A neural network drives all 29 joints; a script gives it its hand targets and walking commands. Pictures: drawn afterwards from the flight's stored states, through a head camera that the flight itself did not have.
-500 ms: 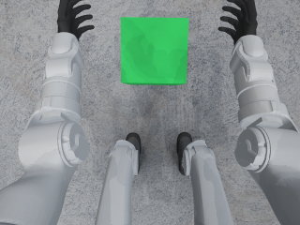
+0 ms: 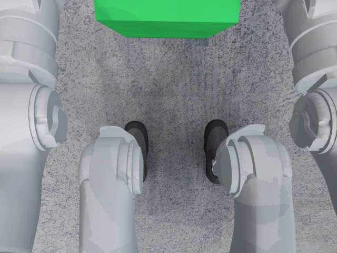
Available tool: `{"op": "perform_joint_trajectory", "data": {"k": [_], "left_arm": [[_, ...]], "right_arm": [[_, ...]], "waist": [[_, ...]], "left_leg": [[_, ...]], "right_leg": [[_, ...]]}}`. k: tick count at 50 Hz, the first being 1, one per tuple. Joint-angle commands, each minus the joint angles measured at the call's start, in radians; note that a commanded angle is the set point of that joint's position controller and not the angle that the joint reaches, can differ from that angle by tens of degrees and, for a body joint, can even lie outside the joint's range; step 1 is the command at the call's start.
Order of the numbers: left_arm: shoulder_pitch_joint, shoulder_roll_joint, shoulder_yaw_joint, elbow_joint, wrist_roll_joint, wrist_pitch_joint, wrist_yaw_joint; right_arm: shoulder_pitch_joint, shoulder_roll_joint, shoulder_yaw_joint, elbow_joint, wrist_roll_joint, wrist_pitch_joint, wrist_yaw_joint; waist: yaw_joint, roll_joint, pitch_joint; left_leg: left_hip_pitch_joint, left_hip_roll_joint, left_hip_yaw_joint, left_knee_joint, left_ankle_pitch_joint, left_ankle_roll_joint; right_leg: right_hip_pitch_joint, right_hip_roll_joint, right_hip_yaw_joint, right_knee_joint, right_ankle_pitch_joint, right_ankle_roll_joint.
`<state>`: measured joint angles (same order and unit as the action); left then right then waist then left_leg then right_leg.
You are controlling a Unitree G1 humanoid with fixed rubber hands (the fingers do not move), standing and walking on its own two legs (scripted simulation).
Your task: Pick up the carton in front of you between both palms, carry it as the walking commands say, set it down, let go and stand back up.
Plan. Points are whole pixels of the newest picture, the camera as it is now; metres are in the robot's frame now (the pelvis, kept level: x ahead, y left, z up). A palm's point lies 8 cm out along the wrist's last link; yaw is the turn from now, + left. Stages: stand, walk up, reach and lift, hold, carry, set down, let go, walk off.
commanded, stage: reach and lift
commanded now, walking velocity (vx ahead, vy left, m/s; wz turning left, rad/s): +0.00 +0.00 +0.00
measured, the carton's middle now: out of the picture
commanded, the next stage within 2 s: none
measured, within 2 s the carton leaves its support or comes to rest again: leaves its support in 1.00 s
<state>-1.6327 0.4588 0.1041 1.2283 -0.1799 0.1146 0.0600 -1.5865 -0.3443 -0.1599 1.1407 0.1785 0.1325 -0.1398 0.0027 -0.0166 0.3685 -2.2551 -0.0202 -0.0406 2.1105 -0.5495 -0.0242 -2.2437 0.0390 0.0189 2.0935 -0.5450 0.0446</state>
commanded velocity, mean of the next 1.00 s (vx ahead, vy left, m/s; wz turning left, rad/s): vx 0.00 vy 0.00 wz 0.00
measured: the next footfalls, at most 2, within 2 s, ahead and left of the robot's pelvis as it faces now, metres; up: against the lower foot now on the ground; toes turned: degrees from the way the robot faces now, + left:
none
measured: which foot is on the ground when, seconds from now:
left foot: down 0.00-1.00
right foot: down 0.00-1.00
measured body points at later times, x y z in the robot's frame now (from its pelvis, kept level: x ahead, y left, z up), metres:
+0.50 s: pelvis +0.01 +0.00 -0.02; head +0.39 +0.03 +0.20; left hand +0.59 +0.20 -0.20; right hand +0.59 -0.14 -0.20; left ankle +0.11 +0.12 -0.36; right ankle +0.12 -0.13 -0.36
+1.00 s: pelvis +0.01 +0.00 -0.03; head +0.39 +0.03 +0.20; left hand +0.59 +0.18 -0.20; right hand +0.59 -0.12 -0.19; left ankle +0.11 +0.12 -0.36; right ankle +0.12 -0.13 -0.36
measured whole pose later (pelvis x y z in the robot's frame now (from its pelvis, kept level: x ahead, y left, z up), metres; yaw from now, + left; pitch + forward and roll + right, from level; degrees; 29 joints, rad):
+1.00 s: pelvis +0.01 +0.00 -0.03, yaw +0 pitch +35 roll -2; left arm -1.54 0.35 0.12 0.97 -0.11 0.27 0.10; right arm -1.51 -0.23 -0.27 0.92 0.09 0.26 -0.16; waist 0.02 -0.04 0.43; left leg -2.24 -0.01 -0.03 2.26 -0.62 -0.01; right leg -2.23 0.06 0.03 2.23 -0.61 0.06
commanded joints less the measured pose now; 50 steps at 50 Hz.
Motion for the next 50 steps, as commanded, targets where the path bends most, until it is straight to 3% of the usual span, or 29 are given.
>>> {"op": "perform_joint_trajectory", "data": {"k": [1,7,13,22,30,32,35,38,41,44,50], "left_arm": [[-0.318,0.145,-0.009,-0.067,-0.008,-0.037,0.001],[-0.397,0.178,-0.058,-0.129,-0.051,-0.06,0.014],[-0.321,0.145,-0.087,-0.095,-0.062,-0.056,0.009],[-0.286,0.084,-0.057,-0.08,-0.015,-0.056,0.003],[-0.37,-0.041,-0.075,-0.1,0.004,-0.036,-0.017],[-0.45,-0.329,-0.124,-0.117,0.008,-0.017,-0.076],[-0.501,-0.781,-0.149,-0.133,0.053,0.032,-0.21],[-0.444,-0.947,-0.134,-0.193,0.076,0.074,-0.297],[-0.432,-1.005,-0.146,-0.239,0.061,0.098,-0.331],[-0.463,-1.048,-0.199,-0.302,0.017,0.11,-0.335],[-0.573,-1.184,-0.339,-0.642,-0.072,0.135,-0.296]], "right_arm": [[-0.306,-0.136,-0.005,-0.06,0.005,-0.039,0.005],[-0.372,-0.149,0.042,-0.111,0.047,-0.067,-0.007],[-0.295,-0.106,0.053,-0.113,0.065,-0.065,-0.014],[-0.238,-0.088,-0.026,-0.063,-0.005,-0.075,-0.006],[-0.336,0.061,0.009,-0.082,-0.016,-0.057,0.013],[-0.426,0.335,0.041,-0.102,-0.034,-0.038,0.068],[-0.511,0.775,0.074,-0.137,-0.091,0.016,0.205],[-0.491,0.926,0.075,-0.18,-0.116,0.063,0.284],[-0.483,0.979,0.109,-0.229,-0.11,0.088,0.3],[-0.5,1.047,0.162,-0.284,-0.049,0.098,0.302],[-0.585,1.199,0.303,-0.508,0.057,0.12,0.281]], "waist": [[0.008,0.032,-1.19],[0.007,0.024,-1.278],[0.018,0.046,-1.324],[-0.012,0.062,-1.166],[0.009,0.045,-1.101],[0.005,0.044,-1.064],[0.012,0.055,-0.975],[0.023,0.032,-0.922],[0.022,0.015,-0.94],[0.028,0.023,-1.074],[0.027,0.049,-1.806]], "left_leg": [[0.595,0.019,0.057,-0.126,0.229,-0.011],[0.679,0.008,0.051,-0.055,0.367,-0.006],[0.77,-0.002,0.055,-0.026,0.468,-0.004],[0.656,-0.005,0.042,-0.052,0.384,-0.013],[0.631,-0.021,0.058,-0.078,0.273,-0.007],[0.63,-0.037,0.062,-0.08,0.255,-0.001],[0.593,-0.065,0.067,-0.061,0.216,0.011],[0.529,-0.072,0.086,-0.053,0.196,0.027],[0.527,-0.071,0.093,-0.042,0.212,0.033],[0.591,-0.069,0.1,-0.035,0.269,0.033],[0.949,-0.084,0.107,-0.032,0.632,0.014]], "right_leg": [[0.622,-0.004,-0.066,-0.092,0.224,0.005],[0.658,0.002,-0.077,-0.02,0.354,0.008],[0.663,0.022,-0.096,0.002,0.413,0.011],[0.55,0.026,-0.095,-0.02,0.336,0.007],[0.615,0.042,-0.093,-0.041,0.26,-0.002],[0.62,0.061,-0.1,-0.04,0.239,-0.008],[0.562,0.088,-0.105,-0.019,0.195,-0.017],[0.523,0.091,-0.112,-0.013,0.176,-0.033],[0.536,0.089,-0.112,-0.009,0.184,-0.041],[0.596,0.093,-0.109,0.004,0.248,-0.048],[0.793,0.111,-0.13,0.001,0.555,-0.041]]}}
